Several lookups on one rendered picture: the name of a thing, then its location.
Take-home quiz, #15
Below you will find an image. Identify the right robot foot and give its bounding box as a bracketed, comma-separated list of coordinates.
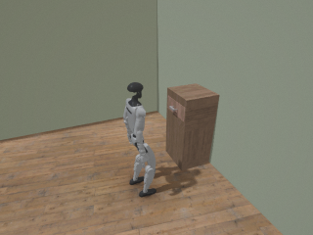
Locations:
[139, 188, 157, 198]

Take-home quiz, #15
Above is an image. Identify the robot left forearm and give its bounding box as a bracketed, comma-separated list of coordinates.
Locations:
[124, 119, 132, 134]

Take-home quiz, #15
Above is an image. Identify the left robot foot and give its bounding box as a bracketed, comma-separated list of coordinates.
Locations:
[129, 176, 145, 185]

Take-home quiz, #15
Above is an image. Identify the robot right upper arm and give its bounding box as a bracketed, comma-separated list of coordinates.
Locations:
[133, 107, 146, 136]

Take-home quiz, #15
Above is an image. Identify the robot right hand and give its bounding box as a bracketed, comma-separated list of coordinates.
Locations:
[140, 154, 151, 168]

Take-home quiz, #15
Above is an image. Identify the robot right forearm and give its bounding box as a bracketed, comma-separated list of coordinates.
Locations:
[135, 130, 146, 156]

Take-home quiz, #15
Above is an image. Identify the robot left hand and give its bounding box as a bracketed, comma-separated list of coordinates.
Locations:
[127, 132, 133, 144]

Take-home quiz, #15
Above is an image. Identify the cabinet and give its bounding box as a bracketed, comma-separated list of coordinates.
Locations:
[165, 83, 220, 170]

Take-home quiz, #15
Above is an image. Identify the robot foot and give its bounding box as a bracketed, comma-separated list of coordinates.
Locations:
[129, 176, 145, 185]
[139, 188, 157, 198]

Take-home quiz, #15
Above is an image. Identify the drawer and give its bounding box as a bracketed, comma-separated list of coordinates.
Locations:
[167, 96, 186, 121]

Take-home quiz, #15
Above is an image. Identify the handle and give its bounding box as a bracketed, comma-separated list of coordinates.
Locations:
[169, 106, 178, 112]

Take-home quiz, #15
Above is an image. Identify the robot left upper arm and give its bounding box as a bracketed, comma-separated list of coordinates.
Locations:
[123, 98, 131, 121]

